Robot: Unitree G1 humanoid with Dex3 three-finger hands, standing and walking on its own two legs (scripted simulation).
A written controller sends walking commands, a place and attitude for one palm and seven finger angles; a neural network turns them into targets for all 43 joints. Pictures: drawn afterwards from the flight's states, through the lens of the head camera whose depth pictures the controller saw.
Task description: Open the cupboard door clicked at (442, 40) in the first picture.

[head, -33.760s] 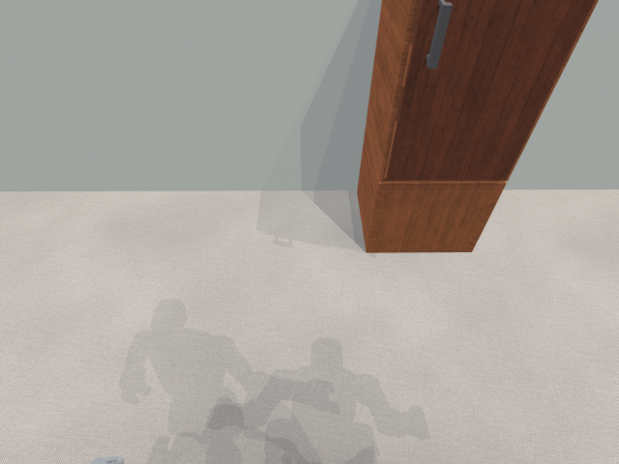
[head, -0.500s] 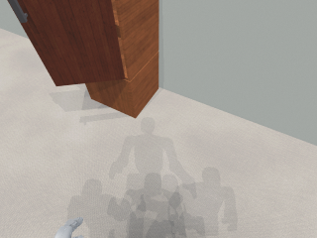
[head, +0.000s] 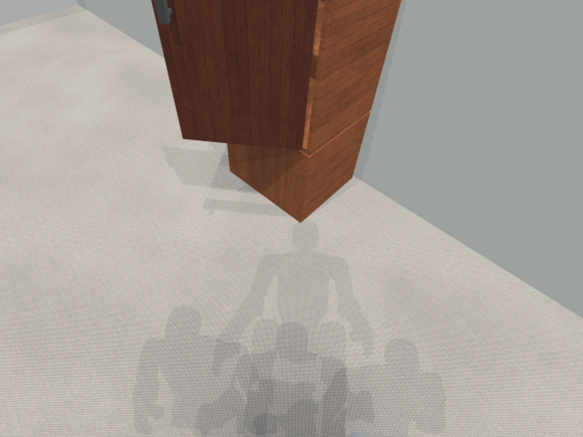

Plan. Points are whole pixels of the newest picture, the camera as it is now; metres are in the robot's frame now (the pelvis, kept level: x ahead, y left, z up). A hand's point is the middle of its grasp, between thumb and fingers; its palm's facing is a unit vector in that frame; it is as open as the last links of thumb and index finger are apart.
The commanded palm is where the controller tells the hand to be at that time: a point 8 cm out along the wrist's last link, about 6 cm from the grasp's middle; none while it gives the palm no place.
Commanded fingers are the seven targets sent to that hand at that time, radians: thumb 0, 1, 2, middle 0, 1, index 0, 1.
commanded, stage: take the last steps up to it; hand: left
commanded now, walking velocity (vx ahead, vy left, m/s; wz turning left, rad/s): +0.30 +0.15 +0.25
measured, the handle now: out of the picture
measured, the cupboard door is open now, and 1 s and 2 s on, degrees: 38 38 38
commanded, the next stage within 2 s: come to a stop and stand still in 1.18 s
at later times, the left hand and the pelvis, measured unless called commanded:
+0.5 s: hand out of the picture +0.07 +0.18 -0.16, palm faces +0.20 -0.96 -0.18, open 7.3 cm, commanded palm none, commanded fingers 0.00 0.90 0.90 -0.20 -0.30 -0.20 -0.30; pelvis +0.12 +0.02 +0.01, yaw +8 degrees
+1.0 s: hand (144, 276) +0.39 +0.31 -0.15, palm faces +0.10 -0.97 -0.21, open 7.4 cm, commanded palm none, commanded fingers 0.00 0.90 0.90 -0.20 -0.30 -0.20 -0.30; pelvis +0.30 +0.12 +0.00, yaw +5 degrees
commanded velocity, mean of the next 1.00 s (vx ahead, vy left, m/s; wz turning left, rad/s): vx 0.30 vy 0.11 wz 0.02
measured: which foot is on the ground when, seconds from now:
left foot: down 0.00-0.22, up 0.24-0.60, down 0.62-1.00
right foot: up 0.00-0.20, down 0.22-0.62, up 0.64-1.00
